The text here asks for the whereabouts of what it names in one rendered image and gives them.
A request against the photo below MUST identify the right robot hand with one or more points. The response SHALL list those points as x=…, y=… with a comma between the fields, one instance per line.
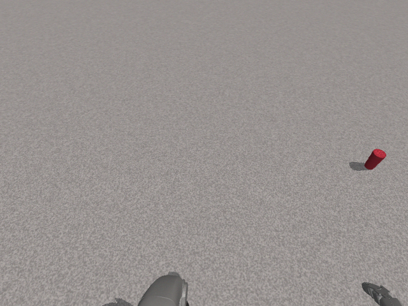
x=381, y=295

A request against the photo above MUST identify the cup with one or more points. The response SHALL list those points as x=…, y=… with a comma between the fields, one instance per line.
x=375, y=158

